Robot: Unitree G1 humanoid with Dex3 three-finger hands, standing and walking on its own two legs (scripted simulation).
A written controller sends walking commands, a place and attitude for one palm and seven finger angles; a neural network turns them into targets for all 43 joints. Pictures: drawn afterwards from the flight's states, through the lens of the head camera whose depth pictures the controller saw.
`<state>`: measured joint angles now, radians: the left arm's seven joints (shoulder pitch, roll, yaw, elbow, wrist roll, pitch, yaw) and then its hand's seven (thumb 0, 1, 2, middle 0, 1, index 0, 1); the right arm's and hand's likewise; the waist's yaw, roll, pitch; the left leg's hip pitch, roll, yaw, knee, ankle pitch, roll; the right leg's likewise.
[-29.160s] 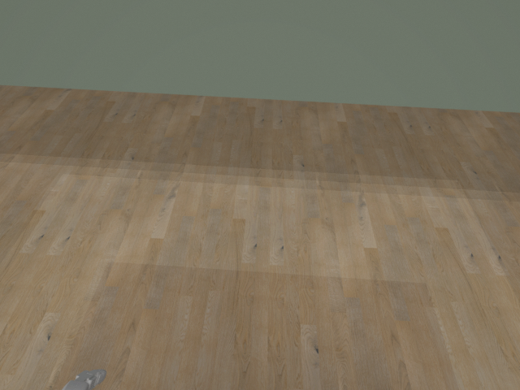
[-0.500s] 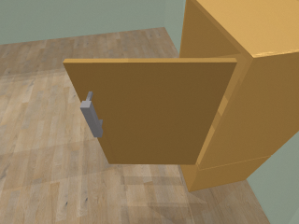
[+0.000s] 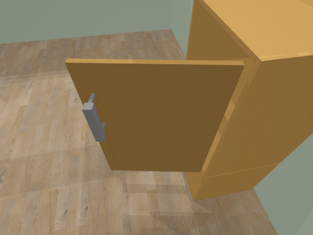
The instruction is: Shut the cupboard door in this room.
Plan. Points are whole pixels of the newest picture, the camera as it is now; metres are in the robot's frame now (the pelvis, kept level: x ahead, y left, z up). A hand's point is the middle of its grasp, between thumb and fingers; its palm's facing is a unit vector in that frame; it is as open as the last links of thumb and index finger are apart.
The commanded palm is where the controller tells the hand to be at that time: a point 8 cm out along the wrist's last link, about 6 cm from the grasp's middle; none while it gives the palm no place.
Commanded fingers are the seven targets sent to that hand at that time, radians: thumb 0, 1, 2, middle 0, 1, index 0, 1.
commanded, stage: come to a stop and stand still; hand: left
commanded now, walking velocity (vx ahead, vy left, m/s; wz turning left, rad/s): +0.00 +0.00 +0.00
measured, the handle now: (96, 118) +0.41 +0.21 +0.05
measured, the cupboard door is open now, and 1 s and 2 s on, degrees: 78 78 78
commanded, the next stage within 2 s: look again from close up in 1.06 s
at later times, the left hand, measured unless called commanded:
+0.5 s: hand out of the picture -0.01 +0.21 -0.18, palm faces +0.01 -0.98 -0.20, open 7.3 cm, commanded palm none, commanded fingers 0.00 0.90 0.90 -0.20 -0.30 -0.20 -0.30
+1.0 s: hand out of the picture +0.00 +0.21 -0.18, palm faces +0.02 -0.98 -0.18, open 7.3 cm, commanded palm none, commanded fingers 0.00 0.90 0.90 -0.20 -0.30 -0.20 -0.30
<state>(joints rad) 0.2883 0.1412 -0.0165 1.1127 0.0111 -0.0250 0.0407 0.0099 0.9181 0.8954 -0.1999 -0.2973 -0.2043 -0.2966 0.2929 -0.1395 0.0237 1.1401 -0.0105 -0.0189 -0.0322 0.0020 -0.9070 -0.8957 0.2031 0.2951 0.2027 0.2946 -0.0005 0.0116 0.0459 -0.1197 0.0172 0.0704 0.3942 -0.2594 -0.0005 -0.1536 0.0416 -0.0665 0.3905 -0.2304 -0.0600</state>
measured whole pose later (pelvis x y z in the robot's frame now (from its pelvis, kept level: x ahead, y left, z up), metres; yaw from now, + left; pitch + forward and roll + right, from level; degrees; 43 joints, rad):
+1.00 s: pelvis +0.01 +0.05 +0.00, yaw +0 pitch -1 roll +0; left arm 0.27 0.14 -0.01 1.12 0.01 -0.01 0.04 0.01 0.92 0.90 -0.20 -0.30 -0.20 -0.30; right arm 0.26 -0.16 0.02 1.13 -0.01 -0.04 -0.04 0.01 -0.92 -0.90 0.20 0.30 0.20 0.29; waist 0.01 0.00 0.05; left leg -0.12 -0.06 0.07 0.41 -0.28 0.07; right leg -0.17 -0.03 -0.03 0.46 -0.27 0.01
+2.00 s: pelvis -0.02 +0.03 -0.02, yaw +2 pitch +2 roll +1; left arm 0.35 0.16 0.03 0.16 -0.14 -0.18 0.08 0.03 0.94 0.90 -0.25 -0.36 -0.25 -0.36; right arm 0.31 -0.27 -0.01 0.82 0.01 -0.31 -0.04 0.02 -0.92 -0.90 0.21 0.30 0.21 0.29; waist -0.05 0.05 -0.06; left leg -0.33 -0.06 0.03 0.63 -0.34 0.05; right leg -0.35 -0.04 -0.07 0.66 -0.34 -0.01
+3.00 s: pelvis -0.03 +0.04 -0.06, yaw +2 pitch +9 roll -2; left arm 0.42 0.25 0.15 -0.19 -0.29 -0.30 -0.19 0.02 0.90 0.90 -1.14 -1.33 -1.15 -1.33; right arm 0.25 -0.24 0.02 0.49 0.04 -0.22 -0.07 0.01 -0.90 -0.90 0.20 0.30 0.20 0.29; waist 0.02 0.03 -0.10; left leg -0.65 -0.02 0.02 0.97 -0.48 0.05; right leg -0.64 -0.01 -0.08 0.92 -0.44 -0.02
